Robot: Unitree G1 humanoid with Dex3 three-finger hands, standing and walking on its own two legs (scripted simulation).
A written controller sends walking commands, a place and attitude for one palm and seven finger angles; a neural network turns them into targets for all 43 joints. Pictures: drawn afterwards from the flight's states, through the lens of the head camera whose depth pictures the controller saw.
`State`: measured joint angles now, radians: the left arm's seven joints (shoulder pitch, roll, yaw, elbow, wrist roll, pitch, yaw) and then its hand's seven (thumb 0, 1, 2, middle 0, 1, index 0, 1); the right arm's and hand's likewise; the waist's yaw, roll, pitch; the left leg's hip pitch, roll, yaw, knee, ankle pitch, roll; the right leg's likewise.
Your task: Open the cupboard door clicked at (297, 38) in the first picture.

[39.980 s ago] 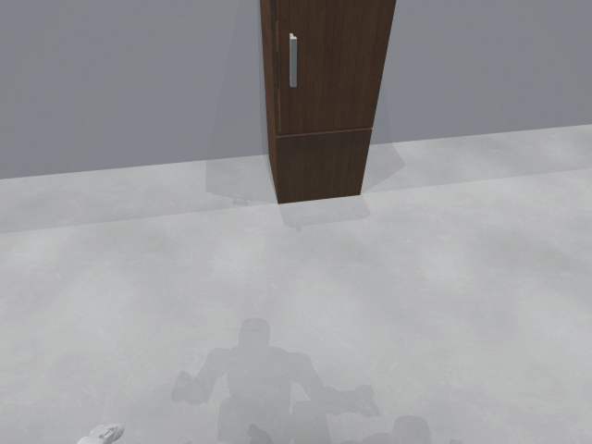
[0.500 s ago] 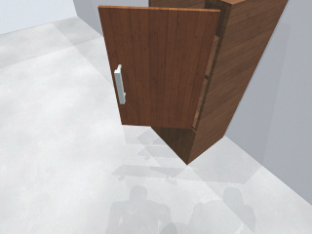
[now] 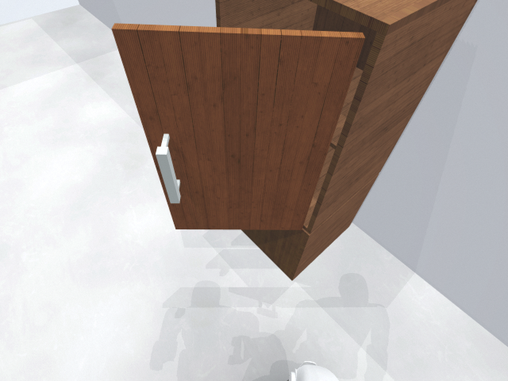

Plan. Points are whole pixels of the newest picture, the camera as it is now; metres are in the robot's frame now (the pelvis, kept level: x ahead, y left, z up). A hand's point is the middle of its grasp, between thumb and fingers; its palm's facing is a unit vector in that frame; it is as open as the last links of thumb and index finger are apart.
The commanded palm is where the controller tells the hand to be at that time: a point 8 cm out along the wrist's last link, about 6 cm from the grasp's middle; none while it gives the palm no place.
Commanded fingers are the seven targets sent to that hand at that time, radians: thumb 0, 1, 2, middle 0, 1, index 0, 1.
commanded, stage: come to a stop and stand still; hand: left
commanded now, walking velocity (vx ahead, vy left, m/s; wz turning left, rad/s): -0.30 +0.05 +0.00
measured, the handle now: (170, 170) +0.53 +0.20 -0.04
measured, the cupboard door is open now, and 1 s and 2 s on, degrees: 48 48 48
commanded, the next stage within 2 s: look again from close up in 1.48 s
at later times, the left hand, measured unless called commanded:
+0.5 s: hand out of the picture +0.09 +0.22 -0.20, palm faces +0.10 -0.98 -0.17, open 7.3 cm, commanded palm none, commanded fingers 0.00 0.90 0.90 -0.20 -0.30 -0.20 -0.30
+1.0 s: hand out of the picture -0.07 +0.20 -0.18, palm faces +0.04 -0.99 -0.16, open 7.4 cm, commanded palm none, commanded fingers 0.00 0.90 0.90 -0.20 -0.30 -0.20 -0.30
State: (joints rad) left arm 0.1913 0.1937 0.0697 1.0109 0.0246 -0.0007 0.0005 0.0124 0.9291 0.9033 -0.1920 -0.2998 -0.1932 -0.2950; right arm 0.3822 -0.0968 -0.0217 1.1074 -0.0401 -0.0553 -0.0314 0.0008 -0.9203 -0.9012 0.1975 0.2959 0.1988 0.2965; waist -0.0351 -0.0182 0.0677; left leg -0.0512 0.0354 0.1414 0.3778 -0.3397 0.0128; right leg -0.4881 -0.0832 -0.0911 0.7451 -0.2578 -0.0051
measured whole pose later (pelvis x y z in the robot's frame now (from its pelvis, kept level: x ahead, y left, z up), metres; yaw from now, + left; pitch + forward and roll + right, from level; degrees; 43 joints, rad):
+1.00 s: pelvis -0.04 +0.05 +0.00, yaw +0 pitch -2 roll +0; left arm 0.37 0.13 0.00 1.11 0.01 0.02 0.04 0.01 0.91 0.90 -0.20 -0.30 -0.20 -0.30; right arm 0.29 -0.16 -0.03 1.12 -0.01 0.02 -0.02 0.00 -0.93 -0.90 0.20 0.30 0.20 0.30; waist -0.01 -0.01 0.00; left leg -0.26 -0.02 0.15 0.40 -0.11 0.08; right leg -0.10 -0.02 -0.02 0.45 -0.31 0.02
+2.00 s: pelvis -0.03 +0.05 -0.01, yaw +0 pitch +0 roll -1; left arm 0.33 0.17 0.01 1.00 0.02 -0.02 0.05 0.00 0.91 0.90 -0.19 -0.30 -0.20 -0.30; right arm 0.29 -0.16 -0.02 1.04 -0.02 0.00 -0.01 0.02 -0.93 -0.90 0.20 0.30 0.20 0.30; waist -0.01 -0.01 -0.01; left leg -0.36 -0.03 0.12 0.52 -0.17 0.10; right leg -0.17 -0.02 -0.02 0.53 -0.36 0.00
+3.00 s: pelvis -0.01 +0.03 -0.09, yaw +2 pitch +17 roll -3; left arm 0.35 0.30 0.32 0.10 -0.38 -0.33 -0.40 0.01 0.12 0.57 -0.25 -0.80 -0.25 -0.80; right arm 0.26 -0.20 0.00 0.58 0.03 -0.18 -0.05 0.01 -0.90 -0.90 0.20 0.30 0.20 0.30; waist 0.00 0.03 -0.16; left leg -0.98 0.02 0.04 1.15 -0.46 0.06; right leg -0.85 0.07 -0.09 1.12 -0.57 -0.06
